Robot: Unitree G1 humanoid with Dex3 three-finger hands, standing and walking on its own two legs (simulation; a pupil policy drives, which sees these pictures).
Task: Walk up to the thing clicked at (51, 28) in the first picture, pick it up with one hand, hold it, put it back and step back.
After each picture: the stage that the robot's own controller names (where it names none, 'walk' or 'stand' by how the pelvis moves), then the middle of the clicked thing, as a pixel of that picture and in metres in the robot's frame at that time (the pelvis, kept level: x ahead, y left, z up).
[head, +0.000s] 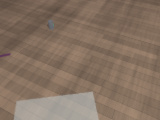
stand; (50, 24) +1.76 +0.45 -0.72
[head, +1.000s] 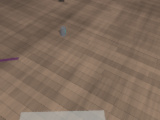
walk; (63, 31) +1.65 +0.22 -0.70
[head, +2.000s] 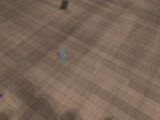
walk; (62, 55) +1.10 +0.21 -0.71
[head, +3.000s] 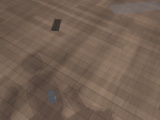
walk; (51, 96) +0.66 +0.24 -0.72
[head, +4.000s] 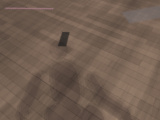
walk; out of the picture +0.39 +0.25 -0.70
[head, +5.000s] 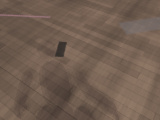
stand; out of the picture +0.30 +0.21 -0.72
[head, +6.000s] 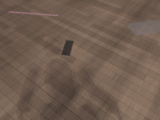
stand; out of the picture +0.31 +0.19 -0.72
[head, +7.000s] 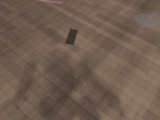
stand; out of the picture +0.33 +0.15 -0.70
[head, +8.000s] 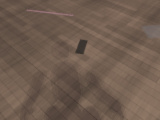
stand; out of the picture +0.36 +0.13 -0.72
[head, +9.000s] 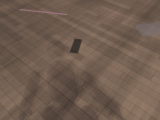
stand; out of the picture +0.36 +0.15 -0.72
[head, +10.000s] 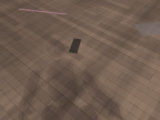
stand; out of the picture +0.35 +0.15 -0.73
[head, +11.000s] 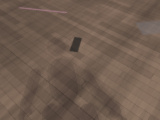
stand; out of the picture +0.35 +0.15 -0.73
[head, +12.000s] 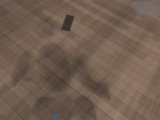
go down; (56, 119) +0.39 +0.15 -0.67
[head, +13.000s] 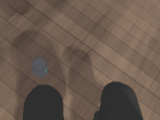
go down; (40, 68) +0.45 +0.17 -0.31
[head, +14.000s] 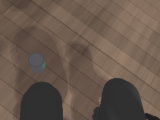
close in; (37, 63) +0.45 +0.17 -0.29
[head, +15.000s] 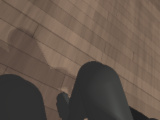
close in; out of the picture +0.44 +0.21 -0.23
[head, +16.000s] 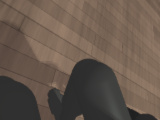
close; out of the picture +0.43 +0.22 -0.23
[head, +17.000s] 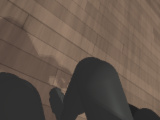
lift; out of the picture +0.41 +0.21 -0.23
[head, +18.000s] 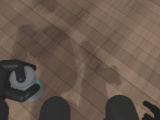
lift; (28, 85) +0.32 +0.19 -0.04
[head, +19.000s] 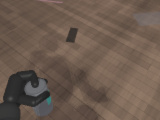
hold; (40, 97) +0.31 +0.16 -0.01
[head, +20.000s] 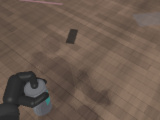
hold; (39, 97) +0.31 +0.17 -0.01
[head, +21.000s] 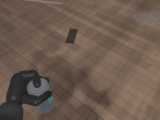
crouch; (41, 96) +0.32 +0.16 -0.01
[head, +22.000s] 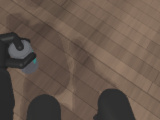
crouch; (25, 58) +0.43 +0.18 -0.10
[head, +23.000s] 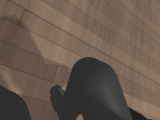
lower; out of the picture +0.45 +0.24 -0.23
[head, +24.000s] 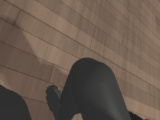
lower; out of the picture +0.46 +0.26 -0.24
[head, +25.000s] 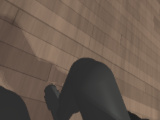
lower; out of the picture +0.46 +0.25 -0.25
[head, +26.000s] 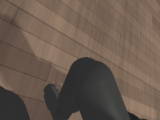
lower; out of the picture +0.46 +0.25 -0.25
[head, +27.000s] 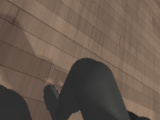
loosen; out of the picture +0.45 +0.24 -0.25
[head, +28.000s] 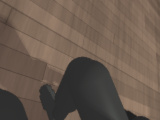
withdraw; out of the picture +0.45 +0.23 -0.25
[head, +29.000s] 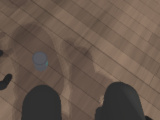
walk; (40, 61) +0.47 +0.17 -0.33
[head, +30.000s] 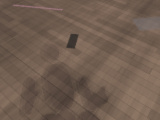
stand; out of the picture +0.38 +0.14 -0.66
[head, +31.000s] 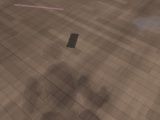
stand; out of the picture +0.39 +0.16 -0.67
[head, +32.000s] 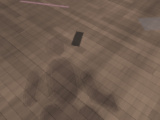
stand; out of the picture +0.39 +0.15 -0.69
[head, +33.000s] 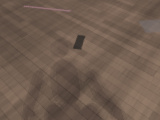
walk; out of the picture +0.40 +0.15 -0.72
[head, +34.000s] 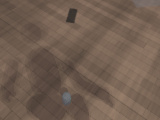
walk; (66, 98) +0.53 +0.09 -0.70
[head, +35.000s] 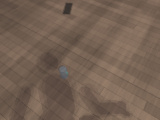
walk; (63, 72) +0.81 +0.24 -0.69
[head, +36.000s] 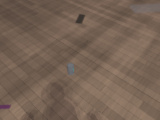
stand; (70, 69) +1.04 +0.16 -0.71
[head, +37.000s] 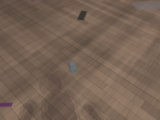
stand; (72, 67) +1.02 +0.13 -0.72
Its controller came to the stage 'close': yes
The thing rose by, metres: 0.71
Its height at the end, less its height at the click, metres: +0.00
